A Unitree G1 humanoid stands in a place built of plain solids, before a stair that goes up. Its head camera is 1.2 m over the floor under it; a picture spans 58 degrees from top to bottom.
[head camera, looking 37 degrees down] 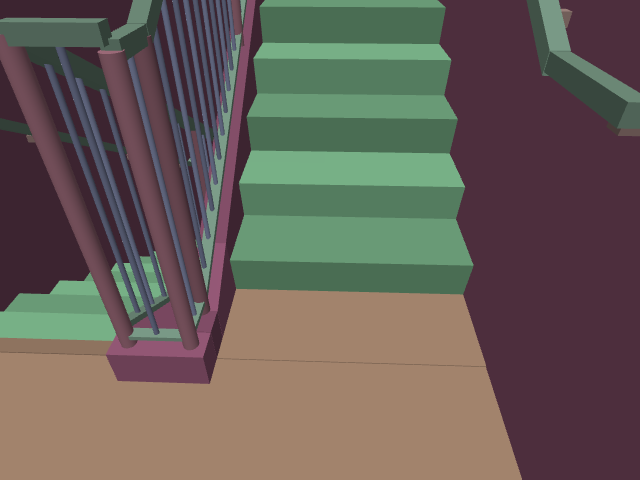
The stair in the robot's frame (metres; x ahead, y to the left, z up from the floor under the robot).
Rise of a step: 0.17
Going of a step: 0.28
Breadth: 0.90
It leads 2 degrees to the right of straight ahead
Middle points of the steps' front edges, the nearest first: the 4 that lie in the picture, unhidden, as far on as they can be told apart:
1.23 -0.11 0.17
1.51 -0.12 0.34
1.79 -0.13 0.50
2.07 -0.14 0.67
